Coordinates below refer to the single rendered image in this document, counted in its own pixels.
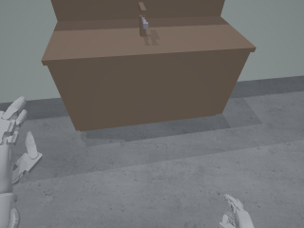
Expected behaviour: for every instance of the robot right hand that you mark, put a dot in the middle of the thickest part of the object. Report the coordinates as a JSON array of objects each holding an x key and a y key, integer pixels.
[{"x": 240, "y": 218}]

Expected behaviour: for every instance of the tap lever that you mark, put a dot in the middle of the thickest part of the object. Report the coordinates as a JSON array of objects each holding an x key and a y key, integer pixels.
[{"x": 145, "y": 24}]

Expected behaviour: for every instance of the counter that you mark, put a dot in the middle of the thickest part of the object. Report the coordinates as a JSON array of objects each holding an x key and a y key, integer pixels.
[{"x": 111, "y": 72}]

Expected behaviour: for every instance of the left robot forearm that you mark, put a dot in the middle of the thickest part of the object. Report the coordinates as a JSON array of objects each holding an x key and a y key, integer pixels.
[{"x": 9, "y": 215}]

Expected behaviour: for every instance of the robot left hand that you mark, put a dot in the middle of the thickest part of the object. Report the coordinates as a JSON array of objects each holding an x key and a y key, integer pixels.
[{"x": 10, "y": 122}]

